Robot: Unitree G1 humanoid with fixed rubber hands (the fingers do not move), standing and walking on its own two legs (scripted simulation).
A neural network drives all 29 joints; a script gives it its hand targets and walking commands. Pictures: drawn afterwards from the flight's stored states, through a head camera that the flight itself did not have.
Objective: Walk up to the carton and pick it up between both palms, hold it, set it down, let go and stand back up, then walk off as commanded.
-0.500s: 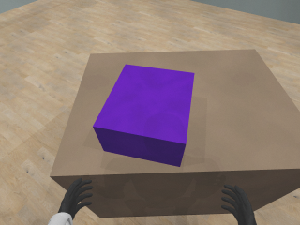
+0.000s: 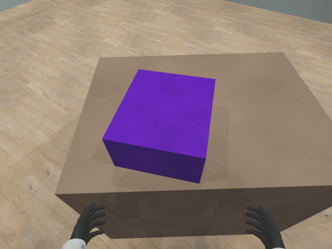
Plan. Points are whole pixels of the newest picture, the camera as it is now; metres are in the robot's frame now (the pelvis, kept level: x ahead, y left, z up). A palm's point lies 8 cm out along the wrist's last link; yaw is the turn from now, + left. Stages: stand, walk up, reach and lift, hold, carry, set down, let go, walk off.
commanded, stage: set down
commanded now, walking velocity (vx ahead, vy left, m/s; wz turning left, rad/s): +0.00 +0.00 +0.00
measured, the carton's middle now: (166, 121) +0.47 +0.01 -0.02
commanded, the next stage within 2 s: let go in 0.30 s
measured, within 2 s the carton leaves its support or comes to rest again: neither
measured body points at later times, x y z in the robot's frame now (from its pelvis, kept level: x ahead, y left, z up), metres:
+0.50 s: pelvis +0.00 +0.00 +0.00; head +0.02 +0.00 +0.45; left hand +0.17 +0.22 -0.08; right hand +0.15 -0.23 -0.09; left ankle -0.01 +0.10 -0.74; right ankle +0.02 -0.14 -0.74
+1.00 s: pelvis +0.00 +0.00 +0.00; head -0.01 -0.01 +0.45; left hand +0.17 +0.26 -0.07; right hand +0.13 -0.27 -0.11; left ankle -0.01 +0.10 -0.74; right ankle +0.02 -0.14 -0.74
